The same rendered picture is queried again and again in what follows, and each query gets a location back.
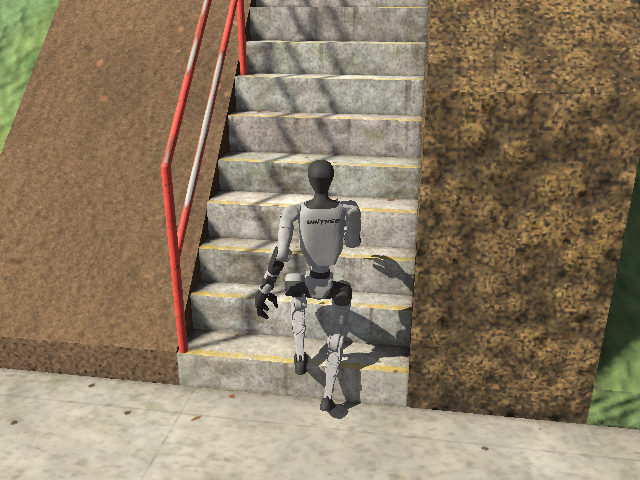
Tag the right robot forearm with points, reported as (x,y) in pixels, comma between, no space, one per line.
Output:
(345,232)

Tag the robot left upper arm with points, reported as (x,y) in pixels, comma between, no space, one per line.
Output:
(288,216)

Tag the left robot hand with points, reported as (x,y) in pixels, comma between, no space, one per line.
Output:
(260,305)

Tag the humanoid robot head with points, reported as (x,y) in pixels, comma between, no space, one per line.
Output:
(320,174)

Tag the left robot shin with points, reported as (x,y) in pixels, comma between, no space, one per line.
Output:
(298,328)

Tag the robot right upper arm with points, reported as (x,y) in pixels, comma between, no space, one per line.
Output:
(353,222)

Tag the left robot forearm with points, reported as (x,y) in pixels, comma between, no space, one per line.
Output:
(271,274)

